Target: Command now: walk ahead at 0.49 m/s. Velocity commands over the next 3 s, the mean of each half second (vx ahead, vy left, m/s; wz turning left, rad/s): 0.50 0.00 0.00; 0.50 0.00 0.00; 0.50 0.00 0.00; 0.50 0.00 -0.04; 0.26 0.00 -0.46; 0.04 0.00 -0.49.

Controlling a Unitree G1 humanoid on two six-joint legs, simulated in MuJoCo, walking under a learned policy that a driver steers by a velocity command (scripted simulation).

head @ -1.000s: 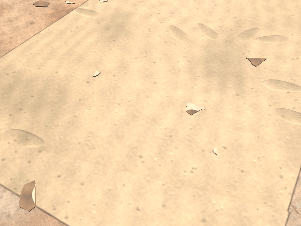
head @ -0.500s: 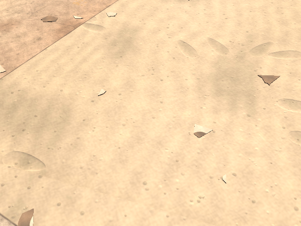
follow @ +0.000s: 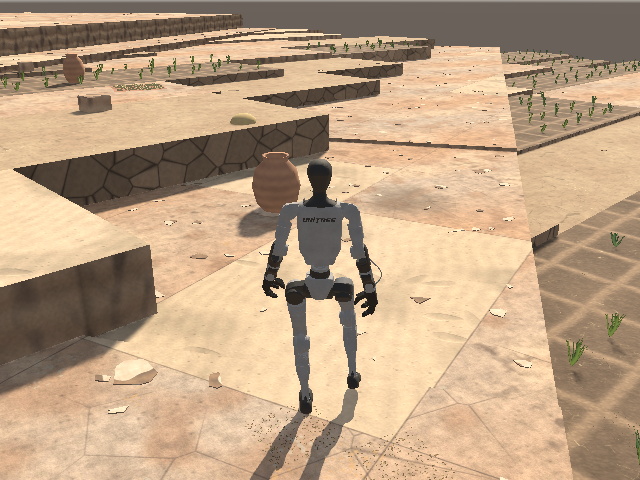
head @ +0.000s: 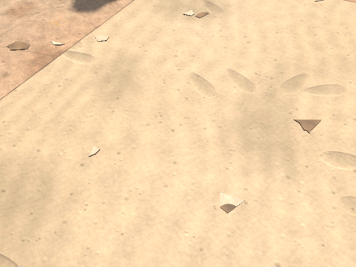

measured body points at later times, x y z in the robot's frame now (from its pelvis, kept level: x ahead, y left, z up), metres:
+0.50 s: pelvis +0.30 -0.09 -0.02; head +0.33 -0.10 +0.43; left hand +0.38 +0.16 -0.14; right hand +0.36 -0.36 -0.16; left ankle +0.23 +0.07 -0.66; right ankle +0.32 -0.17 -0.75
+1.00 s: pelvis +0.60 -0.06 -0.05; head +0.62 -0.05 +0.40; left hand +0.65 +0.20 -0.19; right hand +0.69 -0.31 -0.18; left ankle +0.65 +0.02 -0.79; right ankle +0.52 -0.20 -0.69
